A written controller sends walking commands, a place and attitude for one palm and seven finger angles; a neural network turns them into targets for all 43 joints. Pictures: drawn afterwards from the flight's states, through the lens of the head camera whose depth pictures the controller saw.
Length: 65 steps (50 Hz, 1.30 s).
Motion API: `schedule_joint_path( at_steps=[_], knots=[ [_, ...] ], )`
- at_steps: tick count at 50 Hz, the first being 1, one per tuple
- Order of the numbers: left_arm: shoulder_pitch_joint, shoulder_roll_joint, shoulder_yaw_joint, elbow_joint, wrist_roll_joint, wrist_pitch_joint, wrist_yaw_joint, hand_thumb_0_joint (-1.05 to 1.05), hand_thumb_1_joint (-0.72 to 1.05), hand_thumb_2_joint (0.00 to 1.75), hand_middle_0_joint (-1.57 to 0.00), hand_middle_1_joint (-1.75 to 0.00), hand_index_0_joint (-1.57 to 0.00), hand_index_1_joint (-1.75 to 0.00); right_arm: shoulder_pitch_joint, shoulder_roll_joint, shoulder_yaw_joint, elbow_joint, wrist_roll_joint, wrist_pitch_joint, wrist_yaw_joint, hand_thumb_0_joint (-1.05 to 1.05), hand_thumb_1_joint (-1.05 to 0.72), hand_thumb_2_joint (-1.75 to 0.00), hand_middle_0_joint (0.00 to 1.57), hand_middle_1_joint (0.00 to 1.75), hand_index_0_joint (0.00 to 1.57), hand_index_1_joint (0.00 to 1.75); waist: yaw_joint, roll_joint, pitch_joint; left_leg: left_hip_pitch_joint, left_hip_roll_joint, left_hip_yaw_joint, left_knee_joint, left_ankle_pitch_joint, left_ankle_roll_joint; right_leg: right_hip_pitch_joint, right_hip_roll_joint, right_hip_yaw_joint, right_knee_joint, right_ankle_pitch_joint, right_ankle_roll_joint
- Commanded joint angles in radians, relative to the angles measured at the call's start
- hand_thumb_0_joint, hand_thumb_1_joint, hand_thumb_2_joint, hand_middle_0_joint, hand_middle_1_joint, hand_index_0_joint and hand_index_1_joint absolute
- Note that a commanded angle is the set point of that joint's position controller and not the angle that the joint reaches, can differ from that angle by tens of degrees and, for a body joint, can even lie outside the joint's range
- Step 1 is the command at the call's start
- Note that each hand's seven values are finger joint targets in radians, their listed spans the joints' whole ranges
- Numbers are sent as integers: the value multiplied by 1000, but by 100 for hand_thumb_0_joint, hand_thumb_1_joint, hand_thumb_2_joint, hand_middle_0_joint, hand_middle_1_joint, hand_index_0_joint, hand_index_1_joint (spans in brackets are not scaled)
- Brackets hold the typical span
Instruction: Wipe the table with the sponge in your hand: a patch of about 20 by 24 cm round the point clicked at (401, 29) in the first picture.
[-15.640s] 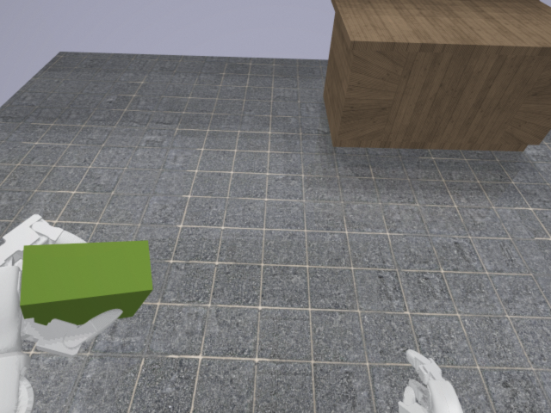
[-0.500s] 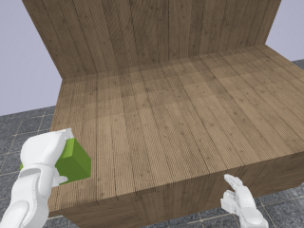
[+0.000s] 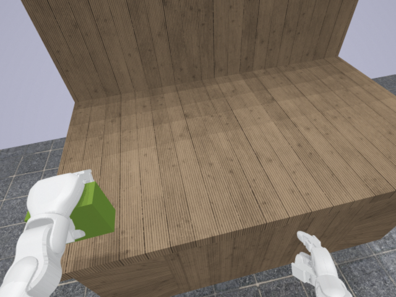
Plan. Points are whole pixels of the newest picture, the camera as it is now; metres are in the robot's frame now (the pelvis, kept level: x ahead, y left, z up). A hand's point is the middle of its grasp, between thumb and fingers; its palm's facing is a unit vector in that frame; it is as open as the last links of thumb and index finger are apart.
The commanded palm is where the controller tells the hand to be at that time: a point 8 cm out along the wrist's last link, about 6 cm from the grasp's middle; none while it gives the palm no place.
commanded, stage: move the sponge above the wiping area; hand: left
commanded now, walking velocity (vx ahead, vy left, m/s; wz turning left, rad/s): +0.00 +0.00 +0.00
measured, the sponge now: (79, 219) +0.22 +0.30 +0.03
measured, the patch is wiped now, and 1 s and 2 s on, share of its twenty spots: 0.00 0.00 0.00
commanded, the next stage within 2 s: lower the sponge onto the table in 1.86 s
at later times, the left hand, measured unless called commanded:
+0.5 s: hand (79, 205) +0.25 +0.30 +0.05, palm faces -0.03 -0.09 -1.00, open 9.9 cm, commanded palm +0.22 +0.30 +0.11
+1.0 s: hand (80, 208) +0.25 +0.31 +0.03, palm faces -0.08 -0.09 -0.99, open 9.9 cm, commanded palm +0.23 +0.30 +0.09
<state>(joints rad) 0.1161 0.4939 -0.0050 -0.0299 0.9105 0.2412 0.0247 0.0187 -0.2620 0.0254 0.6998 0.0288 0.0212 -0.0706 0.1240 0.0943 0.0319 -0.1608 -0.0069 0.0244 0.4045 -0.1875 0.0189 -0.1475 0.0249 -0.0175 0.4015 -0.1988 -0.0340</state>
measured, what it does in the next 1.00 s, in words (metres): stands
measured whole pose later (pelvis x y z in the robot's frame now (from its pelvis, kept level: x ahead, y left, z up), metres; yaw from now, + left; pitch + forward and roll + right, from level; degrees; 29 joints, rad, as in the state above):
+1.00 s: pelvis +0.02 +0.01 +0.00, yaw +0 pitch +0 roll +0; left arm 0.08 0.44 -0.03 0.13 0.95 0.23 0.11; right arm 0.04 -0.25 0.00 0.71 0.03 0.03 -0.06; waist 0.11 0.07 -0.01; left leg -0.22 -0.02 0.02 0.43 -0.21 0.03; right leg -0.19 0.01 -0.01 0.41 -0.22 -0.02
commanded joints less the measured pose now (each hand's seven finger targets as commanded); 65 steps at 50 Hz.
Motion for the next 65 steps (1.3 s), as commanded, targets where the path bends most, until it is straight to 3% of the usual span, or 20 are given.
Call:
schedule_joint_path(
  at_steps=[1, 8, 12, 13, 16, 18, 19, 23, 24, 27, 28, 37, 38, 42, 48, 50, 53, 55, 58, 65],
  knots=[
    [-240, 247, 155, -163, 25, -3, 66, 0, 10, 130, -120, -160, -120, -160, -195, -101, -39, -158, 1, -54, -12, 0, -90, -90, 20, 30, 20, 30, -1, -37, -200, 63, -25, -102, -30, 122, 15, 0, -16, 144, -83, 42, -43],
    [-266, 256, 160, -174, 28, -8, 77, 0, 10, 130, -120, -160, -120, -160, -192, -102, -43, -166, 5, -58, -11, 0, -90, -90, 20, 30, 20, 30, -2, -22, -210, 61, -21, -111, -33, 125, 16, 0, -9, 152, -71, 46, -49],
    [-264, 200, 104, -163, 41, -14, 86, 0, 10, 130, -120, -160, -120, -160, -176, -97, -49, -166, 2, -61, -5, 0, -90, -90, 20, 30, 20, 30, -1, -19, -241, 71, -15, -113, -27, 168, 13, 0, -15, 120, -54, 90, -44],
    [-272, 251, 156, -169, 43, -11, 94, 0, 10, 130, -120, -160, -120, -160, -184, -102, -47, -164, 2, -61, -6, 0, -90, -90, 20, 30, 20, 30, 4, -20, -237, 69, -17, -116, -31, 157, 13, 5, -6, 146, -56, 79, -53],
    [-259, 198, 110, -150, 52, -2, 102, 0, 10, 130, -120, -160, -120, -160, -175, -99, -49, -162, 1, -57, -1, 0, -90, -90, 20, 30, 20, 30, -1, -40, -254, 68, -12, -111, -25, 192, 10, 6, -13, 122, -46, 116, -46],
    [-235, 274, 186, -164, 53, 10, 113, 0, 10, 130, -120, -160, -120, -160, -190, -110, -48, -161, 1, -50, 1, 0, -90, -90, 20, 30, 20, 30, 17, -28, -251, 66, -18, -118, -24, 201, 9, 26, -7, 155, -44, 131, -57],
    [-211, 183, 111, -179, 44, 14, 111, 0, 10, 130, -120, -160, -120, -160, -183, -93, -47, -175, 4, -50, 6, 0, -90, -90, 20, 30, 20, 30, 5, -9, -261, 58, -12, -107, -27, 208, 10, 35, -15, 115, -35, 137, -48],
    [-204, 215, 137, -181, 47, 34, 112, 0, 10, 130, -120, -160, -120, -160, -193, -104, -48, -168, 4, -42, 9, 0, -90, -90, 20, 30, 20, 30, 5, -23, -240, 66, -11, -117, -22, 223, 7, 19, -8, 141, -41, 156, -54],
    [-191, 175, 99, -164, 46, 41, 107, 0, 10, 130, -120, -160, -120, -160, -190, -97, -44, -173, 3, -41, 10, 0, -90, -90, 20, 30, 20, 30, 5, -30, -244, 63, -14, -114, -21, 221, 10, 21, -11, 116, -39, 154, -48],
    [-229, 171, 78, -141, 48, 34, 99, 0, 10, 130, -120, -160, -120, -160, -174, -100, -48, -165, 4, -38, 5, 0, -90, -90, 20, 30, 20, 30, -10, -47, -232, 63, -12, -112, -21, 205, 11, 2, -14, 115, -48, 143, -43],
    [-248, 226, 128, -159, 48, 27, 103, 0, 10, 130, -120, -160, -120, -160, -182, -105, -47, -163, 4, -41, 1, 0, -90, -90, 20, 30, 20, 30, -7, -42, -232, 70, -13, -117, -21, 193, 12, 4, -4, 140, -51, 132, -52],
    [-283, 193, 104, -84, 67, -26, 124, 0, 10, 130, -120, -160, -120, -160, -153, -97, -55, -145, -1, -47, -6, 0, -90, -90, 20, 30, 20, 30, -13, -19, -250, 68, -13, -109, -9, 208, 9, -14, -11, 113, -50, 140, -48],
    [-308, 237, 142, -102, 64, -27, 130, 0, 10, 130, -120, -160, -120, -160, -157, -105, -54, -145, 1, -49, -7, 0, -90, -90, 20, 30, 20, 30, -13, -16, -249, 71, -15, -116, -11, 194, 9, -15, -1, 137, -51, 127, -55],
    [-250, 169, 89, -83, 67, -23, 137, 0, 10, 130, -120, -160, -120, -160, -150, -99, -61, -149, -1, -48, 2, 0, -90, -90, 20, 30, 20, 30, -8, -12, -280, 70, -11, -114, -4, 252, 2, -3, -11, 109, -33, 181, -48],
    [-236, 212, 132, -77, 57, -12, 140, 0, 10, 130, -120, -160, -120, -160, -155, -109, -63, -152, 5, -41, 4, 0, -90, -90, 20, 30, 20, 30, -4, -12, -268, 51, -14, -114, -8, 221, 6, 6, -5, 127, -32, 166, -52],
    [-254, 162, 83, -74, 65, -20, 144, 0, 10, 130, -120, -160, -120, -160, -140, -100, -65, -153, 3, -47, 5, 0, -90, -90, 20, 30, 20, 30, -14, -25, -284, 60, -8, -115, 0, 239, 6, -8, -8, 105, -24, 175, -47],
    [-240, 232, 155, -47, 62, -27, 156, 0, 10, 130, -120, -160, -120, -160, -140, -115, -68, -142, 3, -42, 1, 0, -90, -90, 20, 30, 20, 30, -6, -41, -261, 42, -12, -113, 0, 209, 9, -6, -3, 130, -30, 167, -51],
    [-275, 167, 92, -35, 69, -32, 162, 0, 10, 130, -120, -160, -120, -160, -135, -101, -67, -147, 5, -46, 1, 0, -90, -90, 20, 30, 20, 30, -17, -40, -262, 39, -11, -110, 0, 200, 10, -22, -8, 106, -28, 147, -46],
    [-307, 217, 131, -28, 70, -37, 176, 0, 10, 130, -120, -160, -120, -160, -135, -111, -72, -139, 7, -48, -4, 0, -90, -90, 20, 30, 20, 30, -14, -17, -255, 40, -12, -116, -3, 167, 10, -35, -2, 125, -33, 110, -51],
    [-300, 165, 85, 29, 79, -37, 185, 0, 10, 130, -120, -160, -120, -160, -125, -106, -72, -134, 9, -52, 0, 0, -90, -90, 20, 30, 20, 30, -18, -25, -273, 30, -13, -110, 5, 184, 7, -36, -4, 105, -23, 131, -49]
  ],
)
